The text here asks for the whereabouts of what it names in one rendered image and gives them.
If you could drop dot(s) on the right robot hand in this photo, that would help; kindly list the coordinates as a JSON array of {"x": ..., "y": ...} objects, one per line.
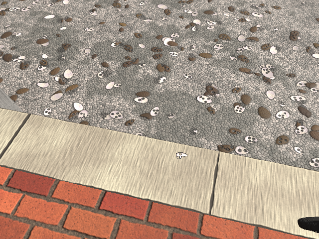
[{"x": 309, "y": 223}]

